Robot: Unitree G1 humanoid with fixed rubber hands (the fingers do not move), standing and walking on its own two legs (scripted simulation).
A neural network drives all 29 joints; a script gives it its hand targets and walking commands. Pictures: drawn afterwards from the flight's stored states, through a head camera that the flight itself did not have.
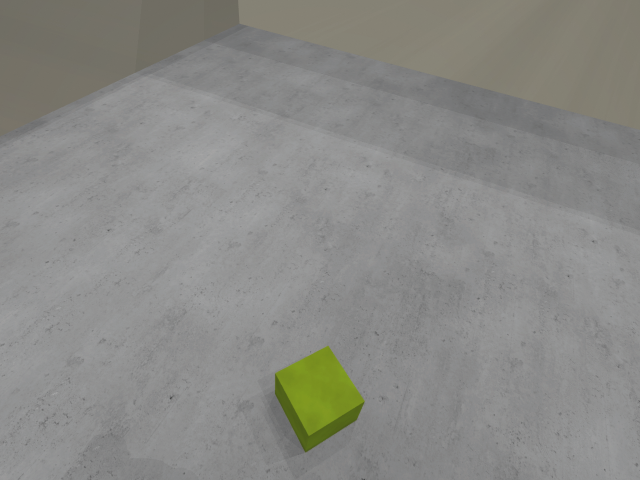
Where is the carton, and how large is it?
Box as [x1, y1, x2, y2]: [275, 346, 364, 452]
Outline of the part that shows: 328,346 275,373 275,394 305,452 355,420 364,401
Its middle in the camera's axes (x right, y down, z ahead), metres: -0.02 +0.49 +1.17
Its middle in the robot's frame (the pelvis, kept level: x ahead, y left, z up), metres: +0.52 -0.06 -0.71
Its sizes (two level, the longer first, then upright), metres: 0.199 0.186 0.152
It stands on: the floor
